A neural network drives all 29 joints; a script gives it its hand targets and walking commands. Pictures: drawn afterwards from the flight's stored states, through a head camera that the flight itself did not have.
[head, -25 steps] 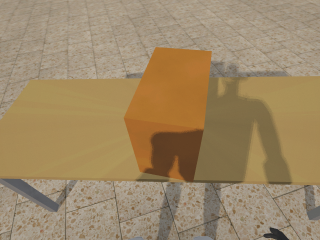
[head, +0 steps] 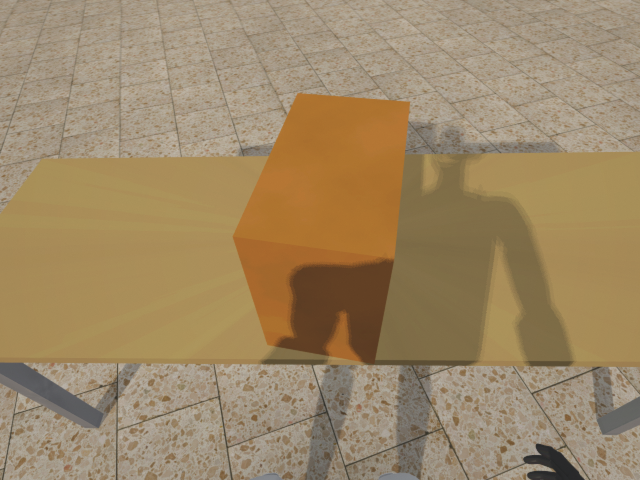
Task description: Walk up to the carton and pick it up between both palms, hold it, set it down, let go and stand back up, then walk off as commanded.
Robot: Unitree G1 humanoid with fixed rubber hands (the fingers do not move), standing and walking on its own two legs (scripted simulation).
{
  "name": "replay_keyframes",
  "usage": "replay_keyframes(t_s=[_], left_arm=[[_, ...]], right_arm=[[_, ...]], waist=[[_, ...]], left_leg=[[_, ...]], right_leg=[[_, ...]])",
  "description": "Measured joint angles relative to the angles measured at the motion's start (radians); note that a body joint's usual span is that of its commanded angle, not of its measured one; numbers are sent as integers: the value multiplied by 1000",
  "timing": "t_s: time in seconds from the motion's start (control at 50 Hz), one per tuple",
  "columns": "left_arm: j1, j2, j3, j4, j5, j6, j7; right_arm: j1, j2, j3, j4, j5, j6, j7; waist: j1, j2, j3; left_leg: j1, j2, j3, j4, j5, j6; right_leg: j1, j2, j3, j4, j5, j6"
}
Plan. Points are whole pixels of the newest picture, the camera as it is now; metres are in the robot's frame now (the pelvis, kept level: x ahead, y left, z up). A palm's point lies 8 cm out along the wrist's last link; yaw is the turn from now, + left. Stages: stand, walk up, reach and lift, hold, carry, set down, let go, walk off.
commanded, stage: walk up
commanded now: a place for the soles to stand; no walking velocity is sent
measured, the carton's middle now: (335, 228) +0.50 -0.02 +0.00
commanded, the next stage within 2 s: none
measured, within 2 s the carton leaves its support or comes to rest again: neither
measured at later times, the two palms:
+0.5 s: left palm out of the picture +0.08 +0.30 -0.10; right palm out of the picture +0.11 -0.29 -0.11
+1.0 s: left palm out of the picture +0.08 +0.31 -0.10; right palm out of the picture +0.10 -0.28 -0.11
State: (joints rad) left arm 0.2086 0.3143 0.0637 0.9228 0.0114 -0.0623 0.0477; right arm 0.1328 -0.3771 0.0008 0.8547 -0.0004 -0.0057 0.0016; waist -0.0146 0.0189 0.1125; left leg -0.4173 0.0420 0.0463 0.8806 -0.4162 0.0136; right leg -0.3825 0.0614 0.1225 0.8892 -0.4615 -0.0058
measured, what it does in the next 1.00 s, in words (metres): stands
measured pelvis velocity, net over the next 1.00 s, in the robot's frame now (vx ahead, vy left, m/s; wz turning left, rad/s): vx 0.00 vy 0.02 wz -0.04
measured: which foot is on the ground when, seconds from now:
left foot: down 0.00-1.00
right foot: down 0.00-1.00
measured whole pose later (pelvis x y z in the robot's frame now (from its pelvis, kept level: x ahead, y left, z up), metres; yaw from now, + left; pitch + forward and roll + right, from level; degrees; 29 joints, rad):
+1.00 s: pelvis +0.00 +0.02 +0.00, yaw -2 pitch -3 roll +0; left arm 0.20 0.31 0.06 0.94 0.01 -0.07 0.04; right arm 0.12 -0.38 0.00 0.86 0.00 0.01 0.00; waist -0.01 0.05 0.11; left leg -0.42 0.02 0.05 0.88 -0.39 0.02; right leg -0.39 0.06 0.15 0.88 -0.44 0.01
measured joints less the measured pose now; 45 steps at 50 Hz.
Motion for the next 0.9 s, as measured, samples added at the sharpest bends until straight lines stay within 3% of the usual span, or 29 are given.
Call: replay_keyframes(t_s=[0.06, 0.14, 0.22, 0.36, 0.46, 0.52, 0.62, 0.76, 0.84, 0.9], left_arm=[[3, 0, 0, 3, 0, -2, -4], [4, 0, 0, 3, 0, -8, -4], [2, 0, 0, 3, 0, -8, -4], [-7, 0, 0, 4, 0, 4, -4], [0, 0, 0, 9, 0, -2, -6], [3, 0, 0, 9, 0, -7, -6], [-1, 0, 0, 9, 0, -9, -6], [-9, 0, 0, 10, 0, 3, -4], [-4, 0, 0, 12, 0, -2, -6], [-2, 0, 0, 12, 0, -7, -6]], right_arm=[[-4, 0, 0, 0, 0, 3, 0], [-9, 0, 0, 0, 0, 11, 0], [-8, 0, 0, 1, 0, 11, 0], [-7, 0, 0, 2, 0, 4, 0], [-9, 0, 0, 3, 0, 6, 0], [-13, 0, 0, 2, 0, 12, 0], [-12, 0, 0, 3, 0, 12, 0], [-11, 0, 0, 4, 0, 6, 0], [-13, 0, 0, 4, 0, 7, 1], [-16, 0, 0, 4, 0, 13, 1]], waist=[[0, 7, 0], [0, 12, 0], [0, 19, 0], [0, 8, 0], [0, 13, 0], [0, 17, 1], [0, 24, 1], [0, 10, 1], [0, 14, 1], [0, 18, 1]], left_leg=[[0, 7, 0, 6, -8, -2], [-1, -4, 0, 30, -116, 7], [1, -8, 1, 1, 26, 2], [1, -12, 1, -6, 6, 12], [1, -5, 1, 3, -5, 2], [0, -12, 1, 23, -101, 4], [2, -18, 2, -4, 30, 5], [2, -20, 2, -7, 6, 18], [2, -13, 1, -1, 2, 7], [0, -18, 2, 18, -85, 8]], right_leg=[[0, 7, 0, 0, 11, 3], [0, 5, 12, 0, 9, 3], [-1, 3, 15, 0, 9, 5], [-3, -2, 10, 1, -28, 5], [-3, 1, 7, -4, 23, 12], [-3, 0, 16, -4, 16, 13], [-4, -3, 20, -4, 15, 14], [-6, -7, 14, -4, -13, 14], [-6, -3, 12, -9, 36, 17], [-6, -4, 18, -9, 23, 18]])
